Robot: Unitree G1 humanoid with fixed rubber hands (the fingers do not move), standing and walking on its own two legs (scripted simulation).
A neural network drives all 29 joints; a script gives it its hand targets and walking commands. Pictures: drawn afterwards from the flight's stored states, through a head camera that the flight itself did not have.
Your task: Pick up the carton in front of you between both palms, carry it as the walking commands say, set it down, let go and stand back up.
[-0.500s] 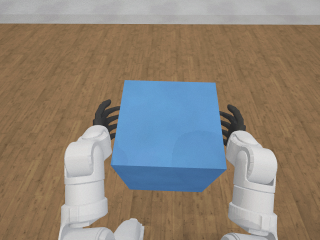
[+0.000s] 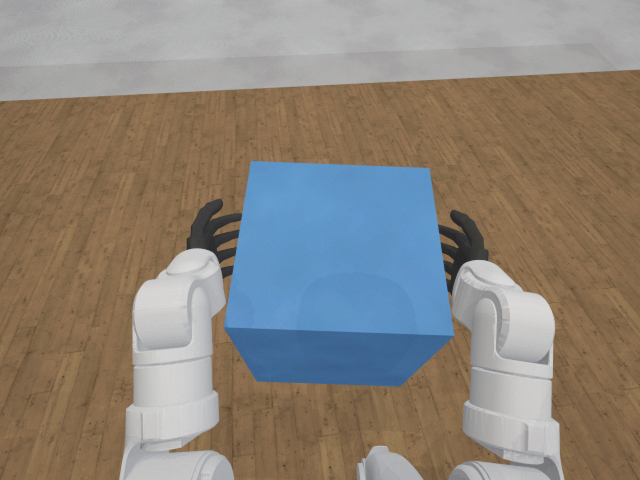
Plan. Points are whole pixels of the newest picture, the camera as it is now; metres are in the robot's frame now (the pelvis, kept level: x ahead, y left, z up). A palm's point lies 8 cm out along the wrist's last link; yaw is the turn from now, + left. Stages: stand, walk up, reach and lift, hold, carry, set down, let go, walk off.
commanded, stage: carry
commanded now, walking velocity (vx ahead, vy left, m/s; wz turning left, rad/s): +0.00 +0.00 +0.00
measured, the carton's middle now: (333, 286) +0.36 -0.02 +0.01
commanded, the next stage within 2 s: none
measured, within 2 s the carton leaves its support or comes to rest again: neither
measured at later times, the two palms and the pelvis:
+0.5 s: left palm (199, 170) +0.50 +0.16 +0.08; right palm (413, 164) +0.52 -0.14 +0.08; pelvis +0.17 -0.01 -0.02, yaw +2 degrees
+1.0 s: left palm (189, 171) +0.49 +0.17 +0.09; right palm (410, 169) +0.50 -0.13 +0.09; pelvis +0.17 +0.01 -0.03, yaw +2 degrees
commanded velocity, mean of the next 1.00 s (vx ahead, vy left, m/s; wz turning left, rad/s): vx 0.00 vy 0.00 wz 0.00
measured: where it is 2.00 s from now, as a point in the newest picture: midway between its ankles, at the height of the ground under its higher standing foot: outside the picture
